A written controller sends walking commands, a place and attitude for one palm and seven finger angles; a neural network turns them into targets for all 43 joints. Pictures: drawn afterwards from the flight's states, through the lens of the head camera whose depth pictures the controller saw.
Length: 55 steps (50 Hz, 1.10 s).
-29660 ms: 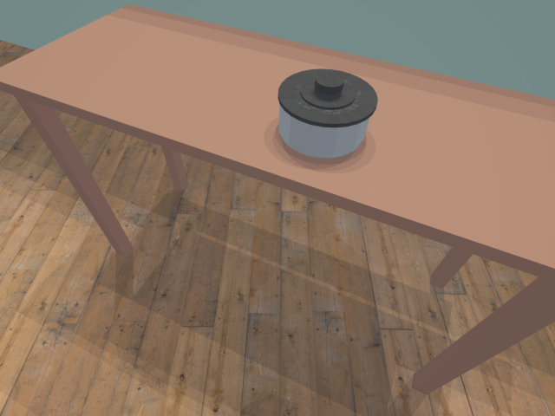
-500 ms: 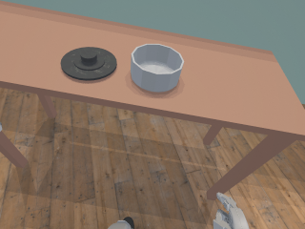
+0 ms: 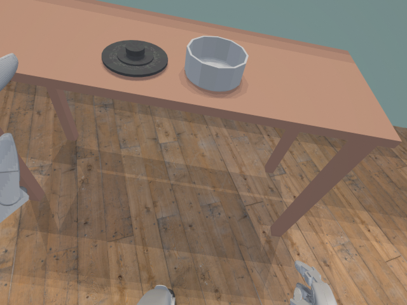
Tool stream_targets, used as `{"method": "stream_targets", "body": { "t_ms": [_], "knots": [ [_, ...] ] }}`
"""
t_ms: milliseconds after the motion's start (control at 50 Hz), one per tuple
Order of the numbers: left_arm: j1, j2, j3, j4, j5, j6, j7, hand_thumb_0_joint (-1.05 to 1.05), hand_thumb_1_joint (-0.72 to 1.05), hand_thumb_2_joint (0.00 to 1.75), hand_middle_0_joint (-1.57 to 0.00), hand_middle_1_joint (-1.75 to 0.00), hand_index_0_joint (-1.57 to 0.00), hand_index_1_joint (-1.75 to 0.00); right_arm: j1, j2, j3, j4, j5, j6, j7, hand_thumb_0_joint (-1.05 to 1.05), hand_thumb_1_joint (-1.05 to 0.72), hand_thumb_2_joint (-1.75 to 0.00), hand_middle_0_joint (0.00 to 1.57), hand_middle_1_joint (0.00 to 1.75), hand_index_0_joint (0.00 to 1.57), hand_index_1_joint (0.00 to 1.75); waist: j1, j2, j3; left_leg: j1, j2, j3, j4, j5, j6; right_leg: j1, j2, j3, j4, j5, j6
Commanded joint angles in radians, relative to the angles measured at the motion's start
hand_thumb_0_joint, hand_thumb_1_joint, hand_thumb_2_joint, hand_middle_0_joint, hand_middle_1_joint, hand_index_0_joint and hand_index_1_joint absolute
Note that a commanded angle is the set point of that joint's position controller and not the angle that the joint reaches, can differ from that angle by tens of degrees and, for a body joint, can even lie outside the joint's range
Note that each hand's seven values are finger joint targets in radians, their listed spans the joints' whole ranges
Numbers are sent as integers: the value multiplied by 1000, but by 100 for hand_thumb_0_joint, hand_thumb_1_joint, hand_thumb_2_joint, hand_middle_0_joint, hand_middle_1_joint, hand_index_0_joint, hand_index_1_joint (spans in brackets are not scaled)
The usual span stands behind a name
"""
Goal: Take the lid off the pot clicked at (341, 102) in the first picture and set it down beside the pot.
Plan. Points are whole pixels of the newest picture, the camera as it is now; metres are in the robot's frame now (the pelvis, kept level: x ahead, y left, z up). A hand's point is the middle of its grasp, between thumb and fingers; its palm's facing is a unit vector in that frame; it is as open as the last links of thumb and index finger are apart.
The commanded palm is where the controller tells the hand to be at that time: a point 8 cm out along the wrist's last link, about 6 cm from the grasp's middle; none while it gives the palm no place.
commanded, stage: stop stepping back and stand still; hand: left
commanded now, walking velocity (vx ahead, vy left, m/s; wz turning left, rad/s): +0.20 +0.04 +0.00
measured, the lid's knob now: (135, 49) +0.74 +0.27 +0.08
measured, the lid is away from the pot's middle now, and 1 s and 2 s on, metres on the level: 0.24 0.24 0.24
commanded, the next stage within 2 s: let the arm hang, fingers relaxed in 0.82 s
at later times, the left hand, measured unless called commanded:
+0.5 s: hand out of the picture +0.12 +0.30 +0.26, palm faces +0.51 -0.76 -0.39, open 7.4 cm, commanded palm +0.07 +0.34 +0.27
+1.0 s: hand out of the picture +0.01 +0.25 -0.18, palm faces +0.07 -0.98 -0.19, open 6.8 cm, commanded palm none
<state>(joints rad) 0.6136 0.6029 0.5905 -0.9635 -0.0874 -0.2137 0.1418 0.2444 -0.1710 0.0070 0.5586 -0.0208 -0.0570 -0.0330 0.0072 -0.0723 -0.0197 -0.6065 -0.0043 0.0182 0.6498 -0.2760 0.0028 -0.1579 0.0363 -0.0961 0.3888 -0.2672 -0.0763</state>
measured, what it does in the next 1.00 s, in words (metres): steps on the spot: left foot, then right foot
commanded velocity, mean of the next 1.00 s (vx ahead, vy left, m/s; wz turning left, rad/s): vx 0.07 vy -0.05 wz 0.00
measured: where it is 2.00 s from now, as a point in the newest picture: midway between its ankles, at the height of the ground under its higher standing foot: outside the picture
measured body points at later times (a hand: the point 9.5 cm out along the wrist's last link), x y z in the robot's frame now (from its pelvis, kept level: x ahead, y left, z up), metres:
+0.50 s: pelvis -0.05 +0.06 +0.00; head -0.06 +0.10 +0.44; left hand +0.09 +0.34 +0.28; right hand +0.12 -0.15 -0.08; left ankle -0.02 +0.15 -0.72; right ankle -0.06 -0.05 -0.73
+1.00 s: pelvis -0.01 +0.06 +0.00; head +0.05 +0.09 +0.45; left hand +0.01 +0.31 -0.16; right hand -0.02 -0.18 -0.13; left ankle -0.01 +0.16 -0.73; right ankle +0.00 -0.08 -0.73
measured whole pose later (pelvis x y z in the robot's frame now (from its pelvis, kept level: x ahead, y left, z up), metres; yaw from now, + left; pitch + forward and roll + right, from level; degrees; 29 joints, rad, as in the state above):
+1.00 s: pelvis -0.01 +0.06 +0.00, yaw +6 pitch +2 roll -1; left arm 0.22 0.22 0.03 0.99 0.00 0.03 0.02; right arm 0.36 -0.15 -0.04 0.99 -0.01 0.03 -0.03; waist -0.05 -0.05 0.10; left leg -0.31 -0.02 0.00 0.56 -0.28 0.03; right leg -0.27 -0.01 0.04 0.51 -0.27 0.03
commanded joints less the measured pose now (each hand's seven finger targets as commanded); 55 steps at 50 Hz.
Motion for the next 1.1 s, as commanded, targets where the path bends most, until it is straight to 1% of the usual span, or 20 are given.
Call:
{"method": "stream_targets", "body": {
  "t_ms": [0, 80, 100, 140, 180, 300, 400, 440, 480, 520, 540, 560, 580, 620, 720, 760, 800, 880, 960, 1080],
  "knots": [
    [-384, 48, 12, 193, -8, -8, 22, 0, 90, 90, -20, -30, -20, -30, -95, -161, -87, -82, 50, 5, -29, 0, -90, -90, 20, 30, 20, 30, -64, -227, -1, 145, 76, -129, 505, -109, -12, -277, -373, 278, -205, -187, -96],
    [-431, 16, -64, 238, 17, 15, 21, 0, 90, 90, -20, -30, -20, -30, -157, -140, -44, -88, 58, 9, -46, 0, -90, -90, 20, 30, 20, 30, -47, 96, 101, 294, 64, 26, -12, -173, 28, -272, -265, 137, -80, -309, -60],
    [-415, 5, -76, 191, 17, 2, 21, 0, 90, 90, -20, -30, -20, -30, -152, -147, -42, -97, 59, -12, -48, 0, -90, -90, 20, 30, 20, 30, -41, 162, 90, 307, 66, -12, -156, -225, 49, -228, -199, 98, 11, -290, -33],
    [-399, 29, -62, 5, 8, -31, 10, 0, 90, 90, -20, -30, -20, -30, -150, -173, -39, -148, 58, -49, -40, 0, -90, -90, 20, 30, 20, 30, -33, 349, 50, 367, 236, -325, -369, -219, 120, -267, -18, -17, 313, -187, 49],
    [-360, 53, -26, -36, 2, -33, 0, 0, 90, 90, -20, -30, -20, -30, -170, -129, -32, -137, 40, -73, -17, 0, -90, -90, 20, 30, 20, 30, -39, 351, 63, 199, 310, -527, -550, -537, 142, -280, 2, 56, 476, -247, 61],
    [-102, 45, 6, -69, 18, -7, 22, 0, 90, 90, -20, -30, -20, -30, -165, -110, -21, -124, 20, -44, -4, 0, -90, -90, 20, 30, 20, 30, 3, 284, -78, 66, 186, -155, -383, -402, 50, 146, 30, -15, 112, -169, 36],
    [-296, 86, 52, 14, 7, -2, 51, 0, 90, 90, -20, -30, -20, -30, -113, -108, -45, -82, 35, -13, -23, 0, -90, -90, 20, 30, 20, 30, -15, -106, -69, 64, 58, -19, 309, -136, -4, 11, -364, 500, -148, -147, -170],
    [-351, 33, 1, 123, 9, 16, 47, 0, 90, 90, -20, -30, -20, -30, -126, -122, -48, -63, 39, -4, -25, 0, -90, -90, 20, 30, 20, 30, -41, -89, 37, 219, 107, -58, 180, -191, 22, -226, -335, 414, -134, -341, -141],
    [-380, 6, -35, 141, 13, 14, 39, 0, 90, 90, -20, -30, -20, -30, -140, -134, -31, -65, 40, -2, -35, 0, -90, -90, 20, 30, 20, 30, -56, 112, 54, 373, 85, -42, -130, -144, 41, -267, -188, 174, 58, -256, -62],
    [-408, 22, -29, 66, 15, -16, 31, 0, 90, 90, -20, -30, -20, -30, -174, -151, -31, -111, 48, -32, -38, 0, -90, -90, 20, 30, 20, 30, -30, 377, 51, 406, 243, -341, -362, -156, 110, -282, -9, 15, 299, -137, 45],
    [-326, -360, -464, 983, 130, 170, -98, 0, 90, 90, -20, -30, -20, -30, 21, -299, -106, 195, 18, -100, 30, 0, -90, -90, 20, 30, 20, 30, -180, 411, 133, 340, 314, -559, -326, 96, 151, -539, -8, 53, 666, -266, 77],
    [-307, -308, -451, 1010, 139, 227, -125, 0, 90, 90, -20, -30, -20, -30, 85, -269, -102, 187, 7, -41, 25, 0, -90, -90, 20, 30, 20, 30, -139, 244, 58, 399, 340, -609, -314, 345, 198, -570, -7, 170, 824, -318, 87],
    [-313, -312, -468, 1030, 129, 237, -125, 0, 90, 90, -20, -30, -20, -30, 55, -255, -100, 138, -1, -22, 16, 0, -90, -90, 20, 30, 20, 30, -105, 38, 4, 382, 357, -587, -257, 412, 248, -562, -41, 235, 883, -282, 103],
    [-386, -307, -494, 1171, 122, 240, -128, 0, 90, 90, -20, -30, -20, -30, 20, -187, -72, 117, -4, -2, 17, 0, -90, -90, 20, 30, 20, 30, -64, -90, -40, 356, 254, -385, -263, 418, 204, -484, -50, 226, 859, -216, 118],
    [-487, -250, -543, 1506, 106, 244, -154, 0, 90, 90, -20, -30, -20, -30, -31, -203, -71, 178, -11, 23, 16, 0, -90, -90, 20, 30, 20, 30, -15, 215, -23, 191, 193, -196, -389, 35, 131, -144, -72, 141, 367, -157, 120],
    [-415, -247, -552, 1654, 102, 232, -150, 0, 90, 90, -20, -30, -20, -30, -4, -185, -69, 223, 0, 35, 15, 0, -90, -90, 20, 30, 20, 30, 8, 145, -40, 147, 132, -148, -292, -13, 86, 76, -27, 128, 125, -7, 110],
    [-405, -207, -553, 1754, 103, 219, -133, 0, 90, 90, -20, -30, -20, -30, 37, -122, -62, 260, 13, 39, 18, 0, -90, -90, 20, 30, 20, 30, -22, 96, 61, 144, 4, -57, -176, -129, 33, -20, -164, 344, -23, -83, 15],
    [-418, -281, -541, 1842, 102, 205, -119, 0, 90, 90, -20, -30, -20, -30, 114, -78, -71, 324, 1, 50, 7, 0, -90, -90, 20, 30, 20, 30, -59, 139, -66, 374, 42, -85, -162, 9, 37, -92, -138, 271, 10, -21, -6],
    [-403, -313, -559, 1914, 94, 211, -116, 0, 90, 90, -20, -30, -20, -30, 141, -97, -75, 376, 11, 49, -5, 0, -90, -90, 20, 30, 20, 30, -37, 167, -25, 411, 108, -136, -229, 255, 61, -35, -85, 153, 65, 176, 44],
    [-377, -315, -569, 1991, 90, 212, -103, 0, 90, 90, -20, -30, -20, -30, 173, -76, -71, 436, 18, 59, -10, 0, -90, -90, 20, 30, 20, 30, -35, 92, -3, 464, 102, -96, -210, 323, 52, -3, -104, 163, 26, 244, 44]
  ]
}}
